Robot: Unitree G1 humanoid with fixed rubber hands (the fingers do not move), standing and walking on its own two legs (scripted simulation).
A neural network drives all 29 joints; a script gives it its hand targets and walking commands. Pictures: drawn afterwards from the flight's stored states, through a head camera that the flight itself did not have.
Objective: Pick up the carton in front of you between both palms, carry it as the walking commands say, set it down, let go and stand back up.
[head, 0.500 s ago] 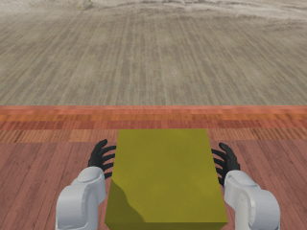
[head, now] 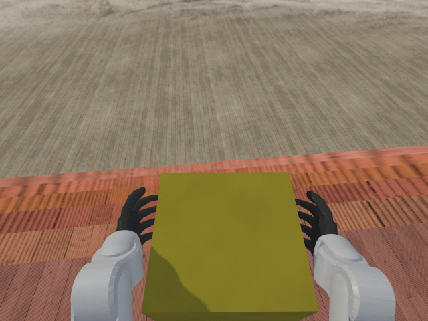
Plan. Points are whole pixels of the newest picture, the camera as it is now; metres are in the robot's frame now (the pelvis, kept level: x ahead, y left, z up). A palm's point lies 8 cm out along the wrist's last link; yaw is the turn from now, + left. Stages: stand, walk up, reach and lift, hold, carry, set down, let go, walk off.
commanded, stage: carry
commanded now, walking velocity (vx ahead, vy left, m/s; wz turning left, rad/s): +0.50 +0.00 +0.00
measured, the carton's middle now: (225, 258) +0.24 +0.00 +0.02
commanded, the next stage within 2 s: none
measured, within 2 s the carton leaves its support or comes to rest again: neither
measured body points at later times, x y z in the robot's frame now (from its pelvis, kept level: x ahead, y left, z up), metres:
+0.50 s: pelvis +0.31 +0.00 +0.00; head +0.31 +0.01 +0.45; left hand +0.64 +0.15 +0.11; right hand +0.63 -0.16 +0.11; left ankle +0.48 +0.06 -0.71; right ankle +0.15 -0.07 -0.70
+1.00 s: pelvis +0.43 +0.00 +0.01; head +0.46 +0.01 +0.46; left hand +0.78 +0.15 +0.12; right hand +0.78 -0.16 +0.12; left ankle +0.48 +0.06 -0.71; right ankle +0.41 -0.13 -0.71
